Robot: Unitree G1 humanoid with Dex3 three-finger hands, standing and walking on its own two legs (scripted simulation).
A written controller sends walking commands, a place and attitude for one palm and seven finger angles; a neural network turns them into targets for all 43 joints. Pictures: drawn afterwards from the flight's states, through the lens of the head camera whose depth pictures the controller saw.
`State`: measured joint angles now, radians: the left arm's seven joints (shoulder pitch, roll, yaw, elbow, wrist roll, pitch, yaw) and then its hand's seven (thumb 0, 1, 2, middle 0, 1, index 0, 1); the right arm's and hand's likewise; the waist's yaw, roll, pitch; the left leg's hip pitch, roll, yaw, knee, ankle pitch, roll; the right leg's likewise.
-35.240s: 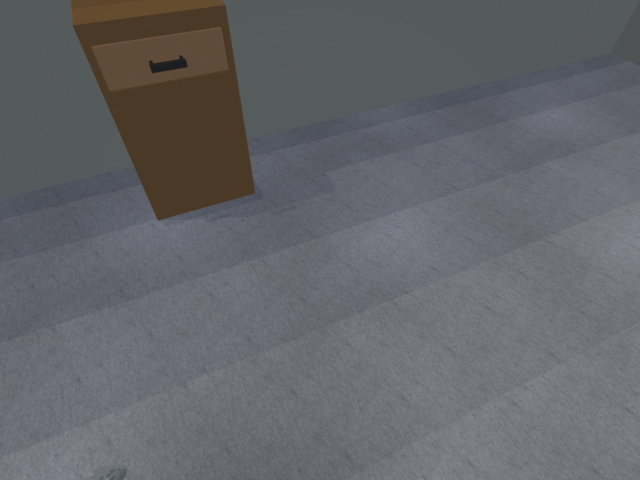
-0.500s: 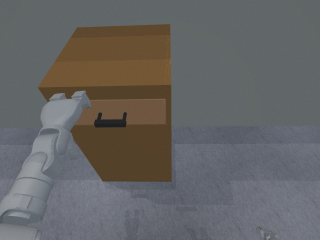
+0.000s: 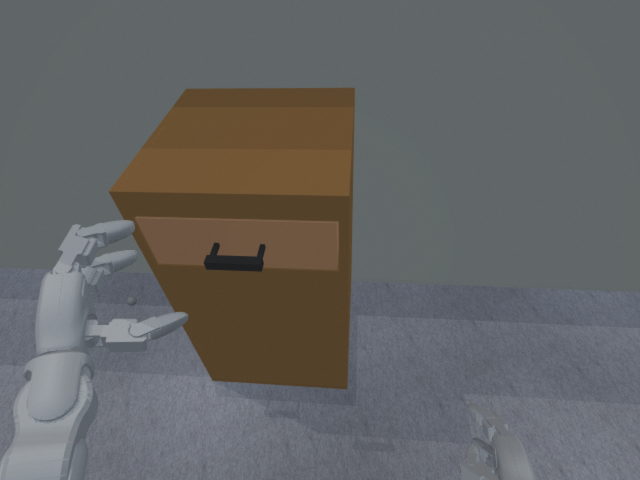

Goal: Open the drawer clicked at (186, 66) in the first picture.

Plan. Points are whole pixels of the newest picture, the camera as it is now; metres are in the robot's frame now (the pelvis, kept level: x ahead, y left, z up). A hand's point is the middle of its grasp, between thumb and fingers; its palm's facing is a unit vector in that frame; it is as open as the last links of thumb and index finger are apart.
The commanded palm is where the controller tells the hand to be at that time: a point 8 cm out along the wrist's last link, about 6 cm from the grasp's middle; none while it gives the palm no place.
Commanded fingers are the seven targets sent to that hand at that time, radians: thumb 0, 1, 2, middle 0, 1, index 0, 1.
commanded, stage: draw the hand back to the body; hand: left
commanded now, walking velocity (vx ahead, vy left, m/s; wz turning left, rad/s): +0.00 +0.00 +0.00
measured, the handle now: (236, 255) +0.54 +0.24 -0.10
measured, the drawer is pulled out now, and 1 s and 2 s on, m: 0.00 0.00 0.00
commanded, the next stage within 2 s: step back with the hand held close in 0.60 s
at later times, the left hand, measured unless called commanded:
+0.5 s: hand (70, 391) +0.15 +0.24 +0.15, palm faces +0.42 -0.82 -0.39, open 8.0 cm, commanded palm +0.11 +0.28 +0.17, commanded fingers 0.00 0.90 0.90 -0.20 -0.30 -0.20 -0.30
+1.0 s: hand (60, 401) +0.15 +0.26 +0.13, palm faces +0.33 -0.82 -0.47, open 7.4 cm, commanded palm +0.09 +0.30 +0.17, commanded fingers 0.00 0.90 0.90 -0.20 -0.30 -0.20 -0.30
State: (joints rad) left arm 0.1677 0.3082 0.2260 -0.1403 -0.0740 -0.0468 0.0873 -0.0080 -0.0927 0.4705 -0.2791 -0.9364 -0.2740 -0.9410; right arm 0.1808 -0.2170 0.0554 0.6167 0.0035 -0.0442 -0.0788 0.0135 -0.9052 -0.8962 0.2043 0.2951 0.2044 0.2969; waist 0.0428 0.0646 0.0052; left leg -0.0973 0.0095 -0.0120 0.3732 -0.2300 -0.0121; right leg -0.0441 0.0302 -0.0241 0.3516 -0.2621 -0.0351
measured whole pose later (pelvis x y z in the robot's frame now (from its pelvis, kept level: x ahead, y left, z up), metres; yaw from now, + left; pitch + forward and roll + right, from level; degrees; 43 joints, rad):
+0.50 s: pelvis -0.02 -0.01 +0.00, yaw +1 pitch -5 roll +0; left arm 0.54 0.31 0.28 -0.41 -0.07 -0.12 0.09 0.01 0.75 0.83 -0.22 -0.39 -0.22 -0.40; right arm 0.18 -0.22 0.00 0.65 -0.01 -0.12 -0.10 0.02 -0.91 -0.90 0.20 0.29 0.20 0.30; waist 0.07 0.09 0.01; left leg -0.09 0.02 -0.03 0.38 -0.21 -0.02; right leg -0.01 0.04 -0.04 0.33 -0.23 -0.04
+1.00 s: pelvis -0.03 +0.02 -0.01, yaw +2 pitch +1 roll -1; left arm 0.66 0.36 0.32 -0.57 -0.06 -0.12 0.12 0.01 0.89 0.89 -0.21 -0.30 -0.21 -0.30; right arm 0.19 -0.24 -0.03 0.57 0.01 0.01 -0.09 0.02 -0.91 -0.90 0.20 0.29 0.20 0.30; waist 0.00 0.03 0.04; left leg -0.30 -0.01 -0.05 0.51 -0.23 0.01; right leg -0.21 0.02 -0.06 0.45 -0.26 -0.01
